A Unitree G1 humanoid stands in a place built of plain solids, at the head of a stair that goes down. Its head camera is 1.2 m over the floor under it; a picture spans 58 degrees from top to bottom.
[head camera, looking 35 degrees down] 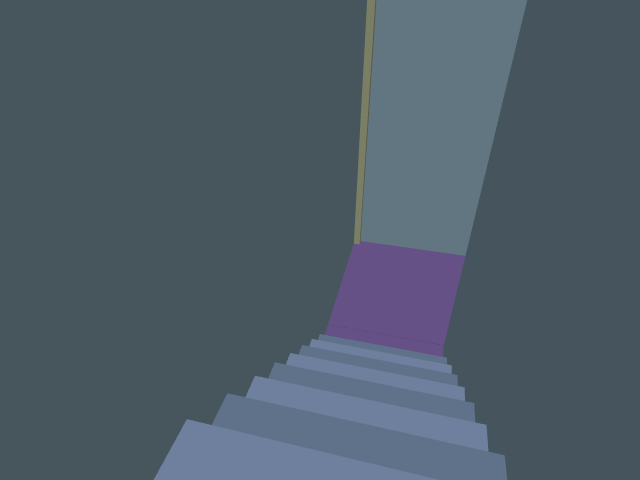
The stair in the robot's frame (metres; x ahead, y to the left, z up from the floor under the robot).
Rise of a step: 0.20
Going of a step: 0.24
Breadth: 0.99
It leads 14 degrees to the right of straight ahead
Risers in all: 8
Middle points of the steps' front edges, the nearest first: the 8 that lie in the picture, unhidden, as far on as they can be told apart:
0.65 -0.07 0.00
0.88 -0.13 -0.20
1.11 -0.19 -0.39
1.35 -0.25 -0.59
1.58 -0.30 -0.79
1.81 -0.36 -0.99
2.04 -0.42 -1.19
2.28 -0.48 -1.38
